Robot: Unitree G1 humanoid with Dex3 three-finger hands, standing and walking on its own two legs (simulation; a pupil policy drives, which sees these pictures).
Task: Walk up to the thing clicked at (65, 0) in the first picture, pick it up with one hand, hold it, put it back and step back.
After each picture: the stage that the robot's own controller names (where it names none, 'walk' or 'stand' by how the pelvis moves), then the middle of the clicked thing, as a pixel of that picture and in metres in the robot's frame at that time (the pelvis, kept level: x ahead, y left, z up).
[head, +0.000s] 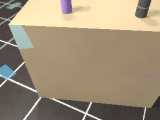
stand; (66, 2) +0.93 +0.14 +0.07
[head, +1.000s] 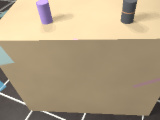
walk; (44, 12) +0.81 +0.27 +0.09
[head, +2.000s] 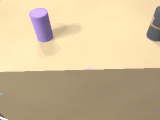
stand; (42, 25) +0.56 +0.20 +0.11
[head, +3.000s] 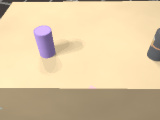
stand; (45, 42) +0.52 +0.18 +0.09
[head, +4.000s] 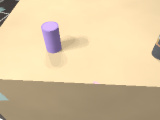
stand; (52, 37) +0.55 +0.17 +0.08
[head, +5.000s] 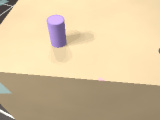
stand; (57, 31) +0.56 +0.15 +0.08
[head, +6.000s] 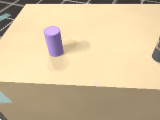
stand; (54, 41) +0.55 +0.17 +0.07
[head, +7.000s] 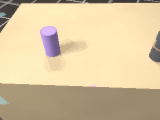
stand; (50, 42) +0.55 +0.18 +0.07
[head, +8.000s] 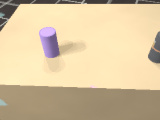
stand; (49, 43) +0.54 +0.18 +0.07
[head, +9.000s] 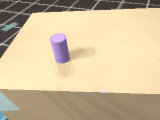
rise first; (60, 48) +0.53 +0.17 +0.08
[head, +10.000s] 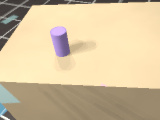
go down; (60, 42) +0.54 +0.17 +0.08
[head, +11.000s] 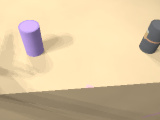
go down; (32, 39) +0.51 +0.16 +0.09
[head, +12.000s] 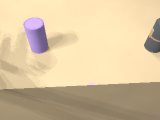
approach; (37, 36) +0.52 +0.16 +0.09
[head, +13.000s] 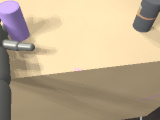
close; (14, 22) +0.54 +0.19 +0.13
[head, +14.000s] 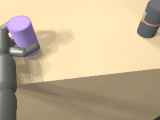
lift; (25, 37) +0.48 +0.16 +0.12
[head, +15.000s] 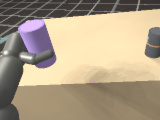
lift; (39, 44) +0.34 +0.14 +0.27
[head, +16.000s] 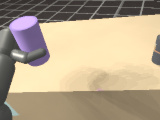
hold; (31, 42) +0.33 +0.16 +0.29
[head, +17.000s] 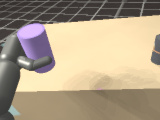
hold; (38, 49) +0.32 +0.14 +0.27
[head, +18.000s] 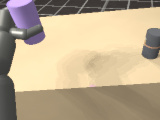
crouch; (27, 21) +0.41 +0.16 +0.30
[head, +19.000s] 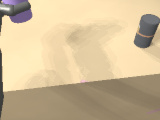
lower; out of the picture +0.51 +0.17 +0.27
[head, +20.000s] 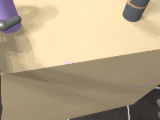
lower; (3, 10) +0.55 +0.16 +0.14
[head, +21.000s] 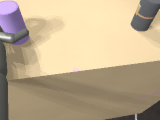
lower; (12, 24) +0.52 +0.17 +0.13
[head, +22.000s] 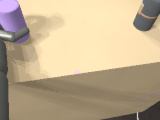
lower; (13, 22) +0.52 +0.17 +0.13
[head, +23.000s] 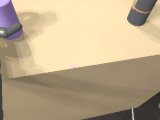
lower; (5, 18) +0.53 +0.17 +0.14
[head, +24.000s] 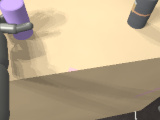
open; (17, 19) +0.54 +0.15 +0.13
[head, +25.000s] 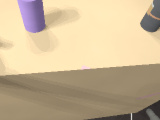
sink last; (32, 11) +0.54 +0.13 +0.13
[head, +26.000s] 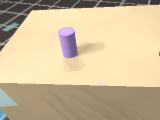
sink last; (68, 43) +0.54 +0.13 +0.11
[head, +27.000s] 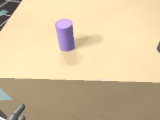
stand; (65, 35) +0.55 +0.13 +0.10
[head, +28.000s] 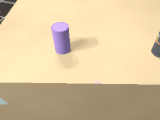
stand; (61, 38) +0.54 +0.13 +0.09
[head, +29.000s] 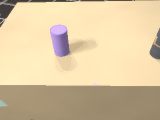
stand; (60, 41) +0.54 +0.14 +0.08
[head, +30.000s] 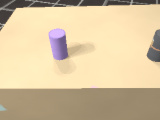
stand; (58, 44) +0.53 +0.13 +0.08
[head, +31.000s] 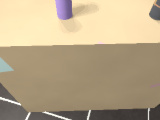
walk; (63, 3) +0.66 +0.11 +0.10
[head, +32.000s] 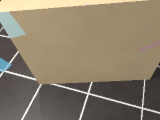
walk; out of the picture +0.96 +0.18 +0.09
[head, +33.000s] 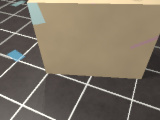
stand; out of the picture +1.27 +0.08 +0.09
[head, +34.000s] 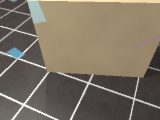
stand; out of the picture +1.24 +0.07 +0.07
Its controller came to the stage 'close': yes
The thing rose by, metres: 0.21
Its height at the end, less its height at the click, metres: +0.00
